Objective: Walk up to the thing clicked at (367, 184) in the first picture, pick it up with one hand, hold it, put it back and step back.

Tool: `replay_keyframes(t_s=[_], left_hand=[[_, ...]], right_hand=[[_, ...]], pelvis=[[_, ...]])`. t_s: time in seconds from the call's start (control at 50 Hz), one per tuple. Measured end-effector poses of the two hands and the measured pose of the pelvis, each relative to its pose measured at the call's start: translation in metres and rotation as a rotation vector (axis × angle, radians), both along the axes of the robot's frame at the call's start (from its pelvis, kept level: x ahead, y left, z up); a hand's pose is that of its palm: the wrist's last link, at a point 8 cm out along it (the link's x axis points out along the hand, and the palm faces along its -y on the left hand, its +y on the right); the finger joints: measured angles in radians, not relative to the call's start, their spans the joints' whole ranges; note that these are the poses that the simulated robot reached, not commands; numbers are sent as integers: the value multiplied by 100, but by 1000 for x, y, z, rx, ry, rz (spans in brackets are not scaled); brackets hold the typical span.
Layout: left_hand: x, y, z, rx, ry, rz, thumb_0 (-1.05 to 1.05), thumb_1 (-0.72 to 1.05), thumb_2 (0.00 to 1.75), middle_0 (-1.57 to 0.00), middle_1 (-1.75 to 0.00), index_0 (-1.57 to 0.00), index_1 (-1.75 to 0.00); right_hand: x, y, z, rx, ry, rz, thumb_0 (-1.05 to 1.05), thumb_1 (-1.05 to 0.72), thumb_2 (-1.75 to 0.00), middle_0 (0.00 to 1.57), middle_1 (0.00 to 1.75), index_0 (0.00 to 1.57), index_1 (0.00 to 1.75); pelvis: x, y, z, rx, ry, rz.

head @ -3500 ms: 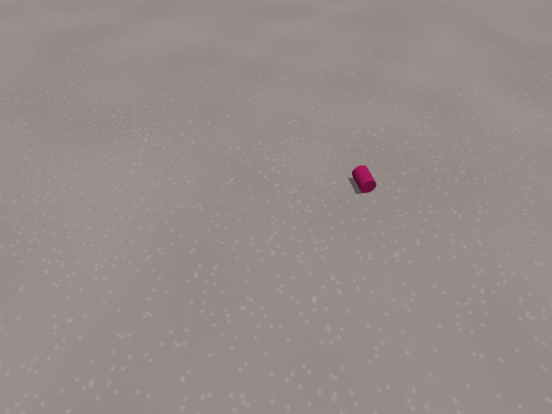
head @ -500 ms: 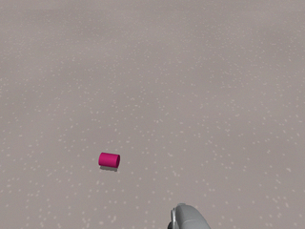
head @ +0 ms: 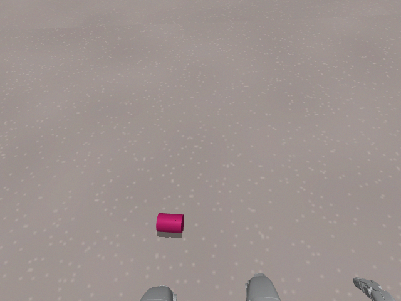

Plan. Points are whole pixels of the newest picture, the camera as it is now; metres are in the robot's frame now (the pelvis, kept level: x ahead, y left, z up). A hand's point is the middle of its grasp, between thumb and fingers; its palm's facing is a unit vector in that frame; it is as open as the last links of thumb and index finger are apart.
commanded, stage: walk up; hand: left
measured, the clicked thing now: (170, 223) +0.52 +0.21 -0.67
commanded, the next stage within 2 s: none
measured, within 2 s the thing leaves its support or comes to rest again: neither
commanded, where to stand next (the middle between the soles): +0.11 -0.01 m, yaw -3 degrees
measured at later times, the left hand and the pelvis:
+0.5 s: hand (92, 281) +0.17 +0.26 -0.10, palm faces -0.16 -0.90 -0.40, open 7.4 cm; pelvis +0.01 +0.00 +0.03, yaw -7 degrees
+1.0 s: hand out of the picture +0.10 +0.23 -0.10, palm faces -0.14 -0.92 -0.36, open 7.4 cm; pelvis +0.00 -0.02 +0.04, yaw -8 degrees
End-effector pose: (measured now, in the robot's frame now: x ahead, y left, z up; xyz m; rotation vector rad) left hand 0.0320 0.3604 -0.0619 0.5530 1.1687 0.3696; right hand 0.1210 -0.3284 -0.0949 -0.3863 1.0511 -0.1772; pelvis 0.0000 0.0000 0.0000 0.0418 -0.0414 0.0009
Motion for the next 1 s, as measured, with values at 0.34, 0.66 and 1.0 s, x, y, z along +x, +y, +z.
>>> replay_keyframes(t_s=[0.34,0.66,1.0], left_hand=[[113,-27,-25,-238,7,-164,1,90,90,-20,-30,-21,-30],[132,-68,2,-227,-83,-218,0,90,90,-20,-30,-21,-30],[67,-83,-3,-252,59,-112,1,90,90,-20,-30,-21,-30]], right_hand=[[-120,20,37,-104,220,-181,0,-89,-90,21,31,21,30],[-86,5,21,-24,73,-207,0,-90,-90,21,30,20,30],[-88,-2,22,41,110,-184,0,-90,-90,21,30,21,30]], pelvis=[[14,28,26,-49,42,-83],[14,4,32,-34,0,-146],[-1,-16,45,-25,-4,-136]])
